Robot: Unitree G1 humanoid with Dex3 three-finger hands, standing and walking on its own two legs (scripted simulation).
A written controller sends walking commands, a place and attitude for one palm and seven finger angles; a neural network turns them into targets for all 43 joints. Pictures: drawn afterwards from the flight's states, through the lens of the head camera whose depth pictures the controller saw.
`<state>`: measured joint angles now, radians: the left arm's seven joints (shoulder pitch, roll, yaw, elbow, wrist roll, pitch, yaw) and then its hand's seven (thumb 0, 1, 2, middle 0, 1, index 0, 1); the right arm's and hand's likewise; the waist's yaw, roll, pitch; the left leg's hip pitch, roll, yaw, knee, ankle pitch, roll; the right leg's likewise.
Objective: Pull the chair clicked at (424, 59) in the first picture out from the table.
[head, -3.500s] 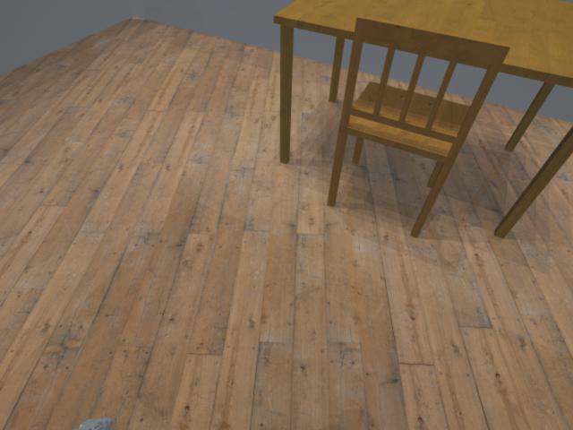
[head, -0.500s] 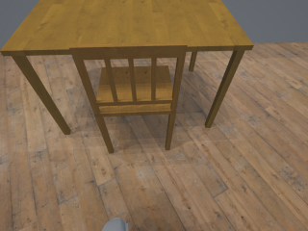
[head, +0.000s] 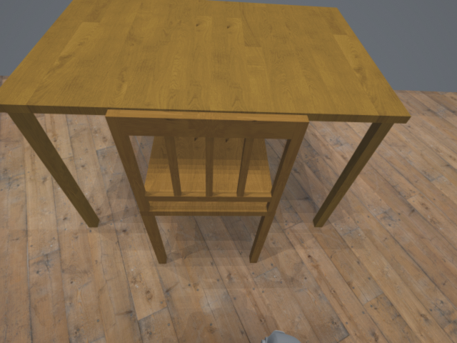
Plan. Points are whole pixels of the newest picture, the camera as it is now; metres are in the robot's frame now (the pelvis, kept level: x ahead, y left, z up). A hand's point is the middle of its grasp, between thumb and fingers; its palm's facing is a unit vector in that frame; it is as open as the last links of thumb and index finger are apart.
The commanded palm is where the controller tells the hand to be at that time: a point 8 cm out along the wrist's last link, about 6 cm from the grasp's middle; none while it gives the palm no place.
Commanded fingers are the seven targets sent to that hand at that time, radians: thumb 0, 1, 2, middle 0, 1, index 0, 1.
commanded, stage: take the last steps up to it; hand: left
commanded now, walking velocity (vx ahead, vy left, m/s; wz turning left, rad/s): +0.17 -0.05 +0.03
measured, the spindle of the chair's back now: (209, 168) +0.55 +0.07 -0.11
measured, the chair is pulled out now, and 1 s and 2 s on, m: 0.00 0.00 0.00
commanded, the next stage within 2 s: come to a stop and stand still in 0.04 s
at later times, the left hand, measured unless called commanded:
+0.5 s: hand out of the picture +0.13 +0.17 -0.19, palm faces +0.09 -0.98 -0.19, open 7.3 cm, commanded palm none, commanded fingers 0.00 0.90 0.90 -0.20 -0.30 -0.20 -0.30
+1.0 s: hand out of the picture +0.08 +0.14 -0.18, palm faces +0.02 -0.97 -0.24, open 7.4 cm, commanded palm none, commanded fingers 0.00 0.90 0.90 -0.20 -0.30 -0.20 -0.30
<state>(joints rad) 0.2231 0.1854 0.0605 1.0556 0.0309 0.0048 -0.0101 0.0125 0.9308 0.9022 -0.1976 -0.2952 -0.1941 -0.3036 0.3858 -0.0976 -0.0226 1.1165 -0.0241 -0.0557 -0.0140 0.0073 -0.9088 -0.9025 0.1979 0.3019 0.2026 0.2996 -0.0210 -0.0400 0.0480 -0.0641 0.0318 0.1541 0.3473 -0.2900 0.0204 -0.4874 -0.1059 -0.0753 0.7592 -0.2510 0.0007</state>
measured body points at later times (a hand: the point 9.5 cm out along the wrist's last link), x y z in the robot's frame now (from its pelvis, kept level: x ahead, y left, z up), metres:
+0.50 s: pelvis +0.10 -0.01 -0.01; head +0.12 +0.01 +0.44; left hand +0.13 +0.22 -0.18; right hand +0.18 -0.25 -0.15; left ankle +0.13 +0.08 -0.74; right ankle +0.07 -0.14 -0.71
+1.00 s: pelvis +0.05 -0.05 -0.02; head +0.05 -0.06 +0.43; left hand +0.08 +0.19 -0.17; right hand +0.07 -0.28 -0.18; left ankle +0.13 +0.08 -0.74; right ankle +0.04 -0.18 -0.74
